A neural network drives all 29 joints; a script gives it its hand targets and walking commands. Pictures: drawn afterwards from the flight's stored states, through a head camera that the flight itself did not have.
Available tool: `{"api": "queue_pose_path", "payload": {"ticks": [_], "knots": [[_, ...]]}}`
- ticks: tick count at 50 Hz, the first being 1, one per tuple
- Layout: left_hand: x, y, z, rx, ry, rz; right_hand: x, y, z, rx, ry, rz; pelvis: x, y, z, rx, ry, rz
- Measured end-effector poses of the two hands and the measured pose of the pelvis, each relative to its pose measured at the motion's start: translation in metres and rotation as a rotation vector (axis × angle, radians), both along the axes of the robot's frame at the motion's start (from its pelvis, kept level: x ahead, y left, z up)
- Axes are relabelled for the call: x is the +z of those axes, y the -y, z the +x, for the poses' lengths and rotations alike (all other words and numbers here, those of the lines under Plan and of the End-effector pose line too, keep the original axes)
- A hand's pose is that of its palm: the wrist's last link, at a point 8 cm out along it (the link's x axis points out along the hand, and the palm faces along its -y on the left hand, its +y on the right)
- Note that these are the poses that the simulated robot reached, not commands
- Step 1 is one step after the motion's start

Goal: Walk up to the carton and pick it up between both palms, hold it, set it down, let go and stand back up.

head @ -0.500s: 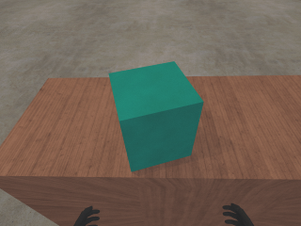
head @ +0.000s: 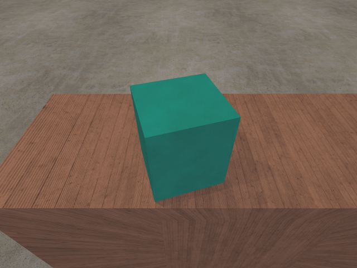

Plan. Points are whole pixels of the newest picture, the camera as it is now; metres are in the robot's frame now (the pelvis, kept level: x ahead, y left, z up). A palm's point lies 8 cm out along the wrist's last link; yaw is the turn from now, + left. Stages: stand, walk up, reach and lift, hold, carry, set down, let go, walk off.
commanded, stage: stand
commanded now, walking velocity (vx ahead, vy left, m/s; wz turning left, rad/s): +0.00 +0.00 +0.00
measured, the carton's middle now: (180, 137) +0.47 +0.01 +0.05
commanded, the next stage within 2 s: none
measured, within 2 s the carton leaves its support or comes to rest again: neither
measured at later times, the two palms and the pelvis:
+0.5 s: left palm out of the picture -0.04 +0.22 -0.15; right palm out of the picture -0.05 -0.22 -0.14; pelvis -0.02 +0.00 +0.00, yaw +0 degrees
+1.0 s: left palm out of the picture -0.05 +0.21 -0.15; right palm out of the picture -0.06 -0.21 -0.14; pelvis -0.03 +0.00 +0.00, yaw +0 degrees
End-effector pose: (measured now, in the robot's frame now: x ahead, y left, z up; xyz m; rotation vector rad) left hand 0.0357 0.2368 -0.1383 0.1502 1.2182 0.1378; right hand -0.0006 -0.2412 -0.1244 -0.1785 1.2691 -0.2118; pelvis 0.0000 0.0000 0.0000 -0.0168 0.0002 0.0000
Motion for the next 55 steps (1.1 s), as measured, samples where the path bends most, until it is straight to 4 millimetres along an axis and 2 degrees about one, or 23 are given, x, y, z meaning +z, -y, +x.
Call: {"api": "queue_pose_path", "payload": {"ticks": [10,20,26,35,55], "knots": [[0.0,0.002,-0.031,0.036,-0.062,0.004,-0.009,-0.017,-0.02,-0.002,-0.032,0.048,0.002,-0.002,-0.011,0.0,0.008,0.006],[-0.005,0.015,-0.066,0.061,-0.146,-0.023,-0.011,-0.018,-0.038,-0.015,-0.076,0.052,0.003,-0.001,-0.019,0.0,0.01,0.008],[-0.008,0.022,-0.08,0.067,-0.185,-0.04,-0.011,-0.019,-0.047,-0.023,-0.099,0.053,0.003,-0.001,-0.022,0.001,0.012,0.008],[-0.009,0.028,-0.087,0.073,-0.203,-0.047,-0.014,-0.025,-0.055,-0.027,-0.126,0.071,0.003,0.001,-0.026,0.005,0.013,0.009],[-0.009,0.032,-0.084,0.078,-0.199,-0.043,-0.017,-0.028,-0.059,-0.03,-0.145,0.082,0.003,0.003,-0.028,0.009,0.015,0.008]]}}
